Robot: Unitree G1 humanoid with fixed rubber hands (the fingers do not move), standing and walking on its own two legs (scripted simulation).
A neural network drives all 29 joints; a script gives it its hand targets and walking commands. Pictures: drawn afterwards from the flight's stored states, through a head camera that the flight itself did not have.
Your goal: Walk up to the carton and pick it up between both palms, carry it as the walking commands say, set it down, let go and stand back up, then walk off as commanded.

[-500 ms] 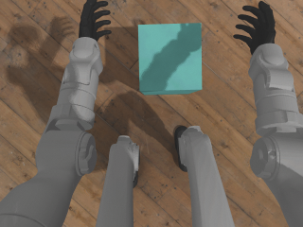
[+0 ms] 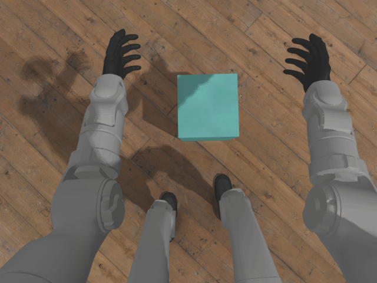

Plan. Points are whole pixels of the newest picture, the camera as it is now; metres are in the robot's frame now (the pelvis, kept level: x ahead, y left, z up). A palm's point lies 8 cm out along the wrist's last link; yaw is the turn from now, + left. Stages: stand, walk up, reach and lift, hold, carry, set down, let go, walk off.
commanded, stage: let go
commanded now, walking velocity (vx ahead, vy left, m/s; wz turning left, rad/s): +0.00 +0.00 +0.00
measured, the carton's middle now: (206, 112) +0.49 -0.07 -0.54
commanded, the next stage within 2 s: stand in 1.30 s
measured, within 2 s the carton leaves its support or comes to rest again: neither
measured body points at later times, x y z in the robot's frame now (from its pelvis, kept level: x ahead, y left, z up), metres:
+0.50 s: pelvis +0.05 -0.01 +0.07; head +0.24 -0.02 +0.48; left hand +0.39 +0.18 -0.04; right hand +0.35 -0.26 -0.03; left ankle +0.03 +0.13 -0.63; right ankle +0.09 -0.12 -0.63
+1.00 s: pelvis +0.08 +0.02 +0.11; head +0.11 +0.01 +0.56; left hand +0.26 +0.24 +0.04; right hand +0.24 -0.23 +0.03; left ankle +0.03 +0.13 -0.63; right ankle +0.09 -0.12 -0.63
